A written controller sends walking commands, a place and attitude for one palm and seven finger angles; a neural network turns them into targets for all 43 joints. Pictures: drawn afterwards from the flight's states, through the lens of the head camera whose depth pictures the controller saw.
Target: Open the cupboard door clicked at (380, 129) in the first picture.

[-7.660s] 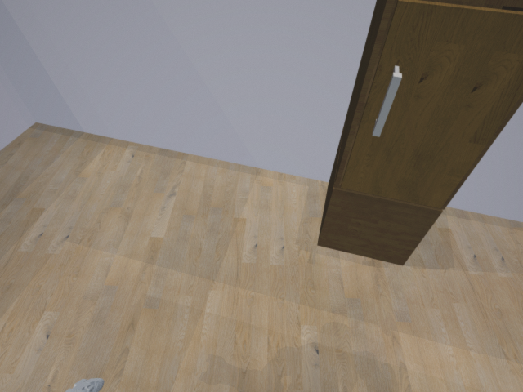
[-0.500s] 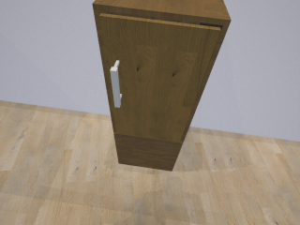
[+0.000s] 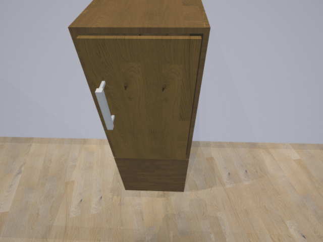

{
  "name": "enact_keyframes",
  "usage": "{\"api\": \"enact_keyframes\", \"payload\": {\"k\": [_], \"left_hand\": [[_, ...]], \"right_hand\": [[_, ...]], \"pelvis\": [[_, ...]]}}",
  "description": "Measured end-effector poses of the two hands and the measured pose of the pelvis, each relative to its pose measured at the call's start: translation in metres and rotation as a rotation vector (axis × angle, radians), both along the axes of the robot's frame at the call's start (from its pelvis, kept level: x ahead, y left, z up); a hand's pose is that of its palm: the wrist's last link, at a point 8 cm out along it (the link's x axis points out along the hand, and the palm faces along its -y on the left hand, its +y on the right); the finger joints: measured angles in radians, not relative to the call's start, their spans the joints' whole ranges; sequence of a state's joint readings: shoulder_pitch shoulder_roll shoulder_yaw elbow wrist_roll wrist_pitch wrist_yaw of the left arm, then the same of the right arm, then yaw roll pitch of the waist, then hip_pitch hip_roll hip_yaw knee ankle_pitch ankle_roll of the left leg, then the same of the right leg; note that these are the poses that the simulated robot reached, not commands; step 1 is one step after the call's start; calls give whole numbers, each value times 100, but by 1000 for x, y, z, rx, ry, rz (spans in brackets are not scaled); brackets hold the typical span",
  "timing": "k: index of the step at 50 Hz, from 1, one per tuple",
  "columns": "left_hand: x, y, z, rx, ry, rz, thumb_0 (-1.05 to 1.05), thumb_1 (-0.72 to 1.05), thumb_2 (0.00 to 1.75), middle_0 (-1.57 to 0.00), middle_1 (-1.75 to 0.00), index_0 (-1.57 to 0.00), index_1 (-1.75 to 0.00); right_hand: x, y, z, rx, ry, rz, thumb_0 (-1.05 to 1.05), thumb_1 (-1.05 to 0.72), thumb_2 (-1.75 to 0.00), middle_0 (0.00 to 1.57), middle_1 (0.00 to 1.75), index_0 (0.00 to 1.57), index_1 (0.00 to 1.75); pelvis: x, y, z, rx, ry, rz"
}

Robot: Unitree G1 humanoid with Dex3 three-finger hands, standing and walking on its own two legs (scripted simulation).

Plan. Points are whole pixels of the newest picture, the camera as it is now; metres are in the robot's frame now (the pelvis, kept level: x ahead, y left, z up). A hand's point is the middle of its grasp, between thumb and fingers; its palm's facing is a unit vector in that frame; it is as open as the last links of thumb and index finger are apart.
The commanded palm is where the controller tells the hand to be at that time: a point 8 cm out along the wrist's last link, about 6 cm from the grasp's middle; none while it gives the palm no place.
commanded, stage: look again from close up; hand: left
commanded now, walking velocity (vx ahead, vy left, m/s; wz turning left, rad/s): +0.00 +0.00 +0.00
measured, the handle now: (106, 106) +0.53 +0.21 +0.03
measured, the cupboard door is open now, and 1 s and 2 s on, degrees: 0 0 0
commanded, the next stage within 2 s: raise the hand with hooked fingers in 0.38 s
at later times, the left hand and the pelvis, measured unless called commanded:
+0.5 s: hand out of the picture -0.03 +0.16 -0.17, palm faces +0.03 -0.98 -0.17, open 7.4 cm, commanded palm +0.08 +0.21 -0.07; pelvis -0.01 +0.00 +0.01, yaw +0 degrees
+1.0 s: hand out of the picture +0.14 +0.20 -0.05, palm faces +0.08 -1.00 -0.02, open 9.1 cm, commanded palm +0.14 +0.26 -0.03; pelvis -0.04 +0.01 -0.08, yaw +2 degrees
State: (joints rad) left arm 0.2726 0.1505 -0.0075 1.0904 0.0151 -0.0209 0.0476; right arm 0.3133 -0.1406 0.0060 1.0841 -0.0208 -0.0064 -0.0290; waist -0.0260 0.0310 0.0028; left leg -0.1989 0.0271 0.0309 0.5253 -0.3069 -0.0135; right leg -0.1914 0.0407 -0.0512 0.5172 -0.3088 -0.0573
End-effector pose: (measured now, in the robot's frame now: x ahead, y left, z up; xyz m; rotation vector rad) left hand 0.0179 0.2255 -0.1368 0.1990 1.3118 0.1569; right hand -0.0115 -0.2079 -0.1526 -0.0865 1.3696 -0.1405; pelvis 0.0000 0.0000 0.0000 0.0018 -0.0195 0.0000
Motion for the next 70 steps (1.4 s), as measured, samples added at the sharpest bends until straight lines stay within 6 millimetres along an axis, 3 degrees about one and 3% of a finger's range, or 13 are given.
{"api": "enact_keyframes", "payload": {"k": [25,26,29,31,35,38,42,46,49,53,59,65,70], "left_hand": [[-54,-15,-5,-65,81,42,1,91,90,-20,-30,-20,-30],[-48,-14,0,-71,39,82,1,91,90,-20,-30,-20,-30],[-9,15,42,38,-261,131,6,97,90,-21,-31,-21,-31],[27,23,75,59,-497,127,7,96,89,-21,-32,-21,-32],[102,13,125,-19,-967,17,5,88,87,-20,-36,-20,-35],[137,-2,134,-153,-1246,-86,3,81,84,-21,-39,-20,-39],[141,-10,115,-256,-1349,-204,2,70,81,-22,-45,-21,-44],[117,5,85,-247,-1212,-135,1,60,77,-23,-50,-23,-50],[99,22,83,-166,-1169,-82,2,52,74,-24,-55,-23,-55],[98,37,103,-101,-1256,-104,2,43,70,-24,-61,-23,-61],[134,44,111,-168,-1253,-203,1,28,64,-25,-70,-24,-70],[154,58,119,-177,-1186,-170,1,15,58,-26,-79,-26,-79],[160,71,130,-141,-1228,-167,1,3,53,-27,-86,-26,-86]], "right_hand": [[-17,2,9,-15,22,23,1,-91,-90,19,30,20,30],[-14,1,11,-23,-4,21,1,-91,-90,19,30,20,30],[6,-12,19,-82,-204,4,3,-92,-90,20,30,20,30],[28,-20,24,-109,-347,10,3,-92,-90,20,30,20,30],[83,-34,37,-162,-606,74,3,-92,-90,20,30,20,30],[124,-40,50,-188,-761,129,2,-91,-90,20,30,20,30],[170,-39,62,-202,-898,182,2,-91,-90,19,30,20,30],[201,-23,66,-184,-947,217,2,-90,-90,19,30,20,30],[210,-5,58,-154,-931,252,2,-90,-90,19,30,20,30],[204,18,35,-101,-857,299,1,-90,-90,19,30,20,30],[168,32,2,-44,-699,262,2,-90,-90,20,30,21,30],[132,18,4,-80,-606,157,2,-90,-90,20,30,21,30],[121,-2,14,-146,-588,139,2,-90,-90,20,30,21,30]], "pelvis": [[-14,3,5,-3,-3,-2],[-16,4,5,-4,-6,-2],[-19,7,1,3,-1,8],[-23,10,-3,3,8,30],[-34,14,-18,3,80,45],[-40,13,-38,9,149,27],[-43,11,-65,12,199,10],[-40,11,-78,-2,213,17],[-37,11,-81,-22,223,31],[-38,12,-83,-51,241,52],[-39,16,-81,-64,259,53],[-31,22,-66,-49,252,33],[-26,27,-60,-44,247,27]]}}
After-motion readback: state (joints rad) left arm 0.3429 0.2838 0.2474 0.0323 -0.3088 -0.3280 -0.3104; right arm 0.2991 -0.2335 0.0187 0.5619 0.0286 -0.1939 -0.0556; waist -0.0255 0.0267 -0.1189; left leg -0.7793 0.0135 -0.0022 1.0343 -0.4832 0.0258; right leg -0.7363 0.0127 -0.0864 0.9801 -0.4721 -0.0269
